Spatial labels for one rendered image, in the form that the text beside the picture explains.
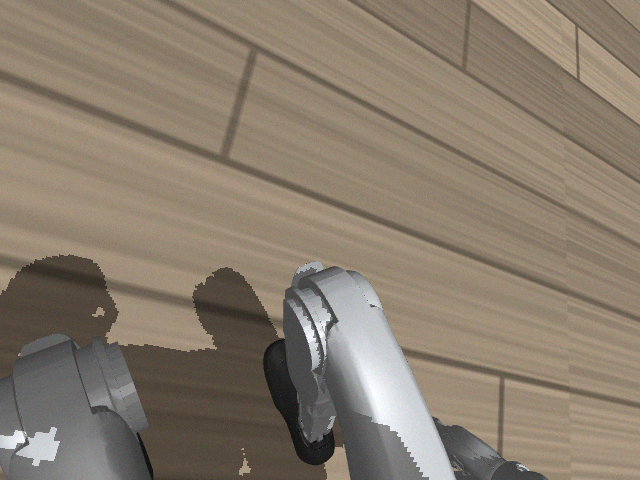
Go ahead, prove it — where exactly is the right robot foot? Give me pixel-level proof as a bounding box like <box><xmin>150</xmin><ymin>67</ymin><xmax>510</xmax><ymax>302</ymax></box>
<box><xmin>263</xmin><ymin>339</ymin><xmax>335</xmax><ymax>465</ymax></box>

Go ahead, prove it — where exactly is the right robot arm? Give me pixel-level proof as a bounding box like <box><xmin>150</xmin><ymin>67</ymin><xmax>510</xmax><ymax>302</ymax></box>
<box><xmin>491</xmin><ymin>461</ymin><xmax>548</xmax><ymax>480</ymax></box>

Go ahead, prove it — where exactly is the left robot foot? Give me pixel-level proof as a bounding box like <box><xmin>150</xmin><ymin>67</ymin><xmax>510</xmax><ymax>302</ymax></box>
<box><xmin>137</xmin><ymin>433</ymin><xmax>153</xmax><ymax>480</ymax></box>

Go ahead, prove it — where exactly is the right robot hand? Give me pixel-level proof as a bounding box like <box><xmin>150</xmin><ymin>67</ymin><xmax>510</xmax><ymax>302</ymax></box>
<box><xmin>432</xmin><ymin>417</ymin><xmax>507</xmax><ymax>480</ymax></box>

